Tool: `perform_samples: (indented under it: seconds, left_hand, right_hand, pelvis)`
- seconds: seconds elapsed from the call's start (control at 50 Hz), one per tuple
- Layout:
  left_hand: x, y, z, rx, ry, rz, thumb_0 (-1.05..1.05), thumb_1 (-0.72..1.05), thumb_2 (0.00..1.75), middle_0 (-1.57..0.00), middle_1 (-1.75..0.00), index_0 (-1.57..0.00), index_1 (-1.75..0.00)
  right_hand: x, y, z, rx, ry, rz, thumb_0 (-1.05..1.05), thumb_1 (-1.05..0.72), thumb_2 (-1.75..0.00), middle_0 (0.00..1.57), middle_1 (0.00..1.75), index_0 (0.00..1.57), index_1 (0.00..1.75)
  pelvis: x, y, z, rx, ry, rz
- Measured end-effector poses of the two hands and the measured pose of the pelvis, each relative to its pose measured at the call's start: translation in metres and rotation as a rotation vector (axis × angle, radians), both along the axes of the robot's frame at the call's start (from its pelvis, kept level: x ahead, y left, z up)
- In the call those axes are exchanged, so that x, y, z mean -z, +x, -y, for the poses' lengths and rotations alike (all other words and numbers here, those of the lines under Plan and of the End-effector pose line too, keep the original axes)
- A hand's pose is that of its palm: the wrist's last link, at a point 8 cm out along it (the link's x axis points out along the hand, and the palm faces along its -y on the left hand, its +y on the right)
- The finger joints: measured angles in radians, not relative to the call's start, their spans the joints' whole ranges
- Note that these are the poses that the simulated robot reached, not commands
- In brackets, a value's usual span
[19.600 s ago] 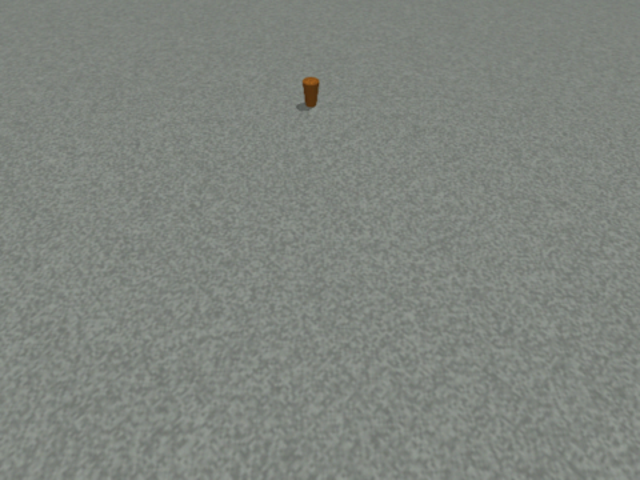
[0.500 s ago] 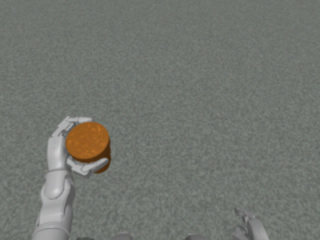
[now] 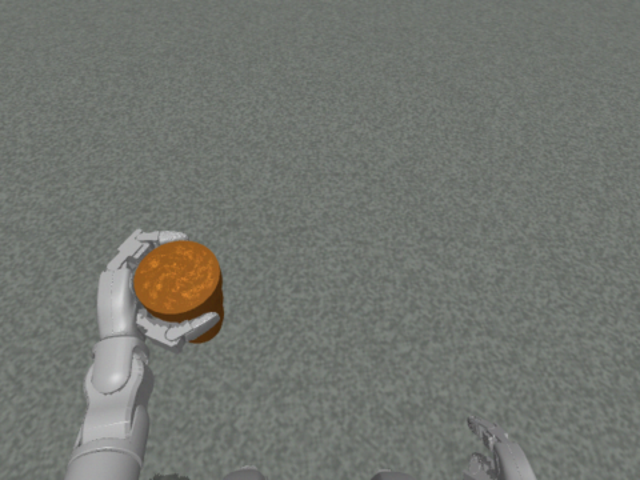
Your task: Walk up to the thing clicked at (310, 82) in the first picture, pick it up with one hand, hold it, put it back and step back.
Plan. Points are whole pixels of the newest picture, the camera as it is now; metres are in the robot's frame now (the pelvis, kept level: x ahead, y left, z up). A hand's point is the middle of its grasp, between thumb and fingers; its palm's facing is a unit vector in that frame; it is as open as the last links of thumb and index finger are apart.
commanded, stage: hold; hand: left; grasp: from the side
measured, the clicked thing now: (190, 301) +0.33 +0.17 +0.01
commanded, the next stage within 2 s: crouch in 1.40 s
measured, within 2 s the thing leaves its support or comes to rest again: neither
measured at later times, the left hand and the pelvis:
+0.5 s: hand (176, 291) +0.33 +0.17 +0.04, palm faces +0.15 -0.99 -0.01, open 11.7 cm; pelvis +0.00 +0.00 +0.00, yaw +0 degrees
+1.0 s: hand (178, 293) +0.33 +0.17 +0.04, palm faces +0.15 -0.99 -0.02, open 11.7 cm; pelvis +0.00 +0.00 +0.00, yaw +0 degrees
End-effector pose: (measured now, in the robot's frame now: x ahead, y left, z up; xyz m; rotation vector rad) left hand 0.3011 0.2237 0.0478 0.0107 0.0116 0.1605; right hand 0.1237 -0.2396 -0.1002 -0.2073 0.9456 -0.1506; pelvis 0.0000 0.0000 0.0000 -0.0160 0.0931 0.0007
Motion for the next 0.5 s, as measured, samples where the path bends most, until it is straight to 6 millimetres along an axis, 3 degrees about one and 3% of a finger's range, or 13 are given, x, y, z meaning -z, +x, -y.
perform_samples:
  seconds: [0.5]
  left_hand:
    - [0.0022, -0.0006, -0.0002, 0.005, 0.002, -0.005, -0.04, -0.58, 1.01, -0.66, -0.96, -0.63, -1.00]
  right_hand:
    - [-0.0010, -0.0008, -0.0005, 0.001, -0.002, -0.004, 0.01, -0.94, -0.91, 0.20, 0.30, 0.20, 0.30]
  pelvis:
    - [-0.0004, 0.0001, -0.0016, -0.002, -0.002, 0.001]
